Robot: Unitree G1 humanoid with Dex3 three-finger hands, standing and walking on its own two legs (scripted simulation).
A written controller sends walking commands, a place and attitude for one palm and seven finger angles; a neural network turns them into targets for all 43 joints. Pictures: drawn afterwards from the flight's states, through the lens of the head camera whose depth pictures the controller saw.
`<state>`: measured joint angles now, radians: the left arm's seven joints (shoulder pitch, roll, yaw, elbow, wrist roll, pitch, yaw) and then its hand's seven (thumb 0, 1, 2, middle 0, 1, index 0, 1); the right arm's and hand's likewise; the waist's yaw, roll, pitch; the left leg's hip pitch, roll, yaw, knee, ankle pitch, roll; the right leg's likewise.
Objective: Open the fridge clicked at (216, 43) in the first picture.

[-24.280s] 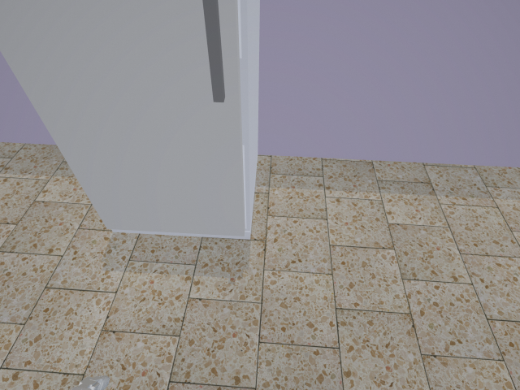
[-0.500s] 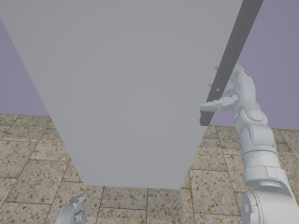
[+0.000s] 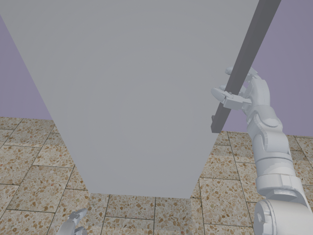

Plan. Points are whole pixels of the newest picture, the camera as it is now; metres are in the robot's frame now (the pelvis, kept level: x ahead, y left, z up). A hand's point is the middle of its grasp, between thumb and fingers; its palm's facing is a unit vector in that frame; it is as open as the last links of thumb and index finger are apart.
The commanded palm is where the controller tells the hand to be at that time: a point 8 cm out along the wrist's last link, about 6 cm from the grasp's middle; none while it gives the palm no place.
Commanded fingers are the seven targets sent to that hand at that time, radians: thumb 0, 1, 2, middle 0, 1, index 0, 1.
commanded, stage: grip the handle and tug to test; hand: right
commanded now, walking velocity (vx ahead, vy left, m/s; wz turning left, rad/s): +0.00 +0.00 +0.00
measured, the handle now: (234, 74) +0.46 -0.15 +0.22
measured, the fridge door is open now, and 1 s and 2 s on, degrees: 0 1 20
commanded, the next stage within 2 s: pull the door a little, standing still in 0.94 s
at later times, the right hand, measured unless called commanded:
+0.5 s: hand (227, 95) +0.41 -0.13 +0.19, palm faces +0.01 +1.00 +0.01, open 6.0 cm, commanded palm +0.38 -0.19 +0.19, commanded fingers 0.00 -0.90 -0.90 0.45 1.40 0.45 1.40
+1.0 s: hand (228, 99) +0.40 -0.13 +0.19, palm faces -0.01 +1.00 +0.01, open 6.2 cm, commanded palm +0.35 -0.19 +0.19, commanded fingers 0.00 -0.90 -0.90 0.45 1.40 0.45 1.40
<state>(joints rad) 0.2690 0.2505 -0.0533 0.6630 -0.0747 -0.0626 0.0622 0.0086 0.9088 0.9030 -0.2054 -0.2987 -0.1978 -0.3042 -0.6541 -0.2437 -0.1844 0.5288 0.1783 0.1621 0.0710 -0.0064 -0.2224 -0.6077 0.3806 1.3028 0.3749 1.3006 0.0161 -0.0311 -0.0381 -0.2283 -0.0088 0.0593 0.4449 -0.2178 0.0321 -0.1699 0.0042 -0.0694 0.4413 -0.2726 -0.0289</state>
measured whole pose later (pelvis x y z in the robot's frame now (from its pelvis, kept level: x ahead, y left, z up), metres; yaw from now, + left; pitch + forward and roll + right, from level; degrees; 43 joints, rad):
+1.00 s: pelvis +0.02 +0.00 +0.00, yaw +3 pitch -1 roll +0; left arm 0.23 0.25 -0.05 0.60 -0.07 -0.01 0.04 0.01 0.91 0.90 -0.20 -0.30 -0.20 -0.30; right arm -0.37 -0.22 -0.22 0.14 0.20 0.30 0.06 0.00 -0.68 -0.73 0.32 1.40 0.31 1.35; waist 0.04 -0.04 -0.05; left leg -0.17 -0.03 0.02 0.42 -0.23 0.03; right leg -0.09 -0.01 -0.11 0.40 -0.29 -0.02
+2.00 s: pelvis -0.06 +0.02 +0.00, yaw -2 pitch +0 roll +0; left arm 0.17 0.16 -0.05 0.56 0.00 0.05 0.05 0.01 0.91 0.90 -0.21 -0.30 -0.20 -0.30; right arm 0.09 -0.22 0.05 -0.41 0.02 -0.05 -0.14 -0.09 -0.60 -0.66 0.41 1.40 0.17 1.27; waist 0.05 -0.02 0.05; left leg -0.29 -0.02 0.10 0.40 -0.11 0.05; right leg -0.27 -0.01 -0.03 0.44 -0.17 -0.01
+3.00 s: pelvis -0.06 +0.28 +0.00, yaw -36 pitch -1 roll +3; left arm 0.09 0.13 0.01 0.61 0.01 -0.12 0.04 0.01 0.91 0.90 -0.20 -0.30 -0.20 -0.30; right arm 0.00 -0.29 -0.05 -0.49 0.03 -0.07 -0.07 -0.10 -0.56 -0.83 0.49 1.40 0.20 1.30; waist 0.04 0.03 0.20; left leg -0.45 -0.06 0.01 0.91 -0.46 -0.03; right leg -0.30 -0.06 0.15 0.49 -0.18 0.04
